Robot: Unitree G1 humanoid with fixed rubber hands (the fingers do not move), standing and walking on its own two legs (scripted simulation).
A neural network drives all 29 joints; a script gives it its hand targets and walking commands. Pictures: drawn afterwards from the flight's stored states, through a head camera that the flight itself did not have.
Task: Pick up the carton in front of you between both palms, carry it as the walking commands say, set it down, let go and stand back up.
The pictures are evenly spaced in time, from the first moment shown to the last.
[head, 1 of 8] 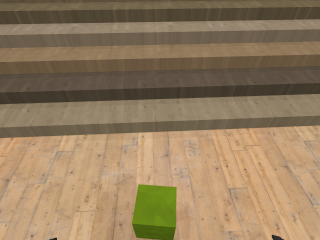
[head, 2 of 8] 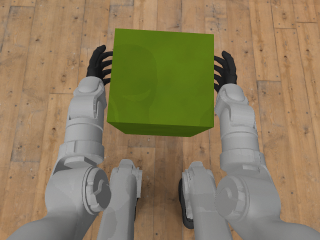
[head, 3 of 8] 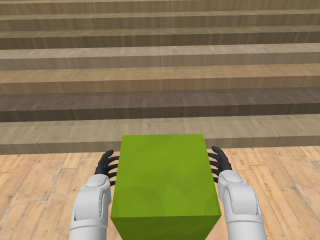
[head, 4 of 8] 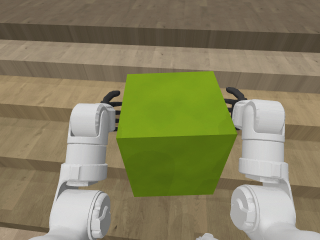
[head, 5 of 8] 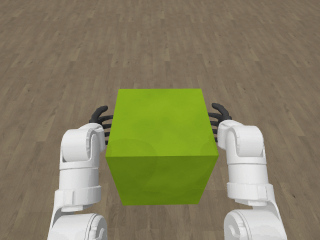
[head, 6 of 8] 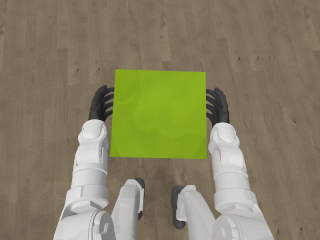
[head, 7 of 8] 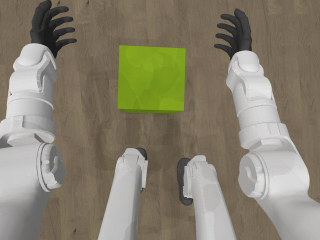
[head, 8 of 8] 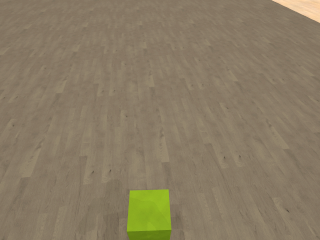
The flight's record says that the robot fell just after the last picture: no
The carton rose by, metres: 1.89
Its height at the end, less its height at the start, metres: +1.13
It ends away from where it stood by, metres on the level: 4.08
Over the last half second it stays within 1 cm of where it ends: yes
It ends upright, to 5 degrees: yes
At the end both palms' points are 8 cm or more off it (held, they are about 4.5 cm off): yes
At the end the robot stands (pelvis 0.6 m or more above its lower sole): yes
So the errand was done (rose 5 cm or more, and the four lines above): yes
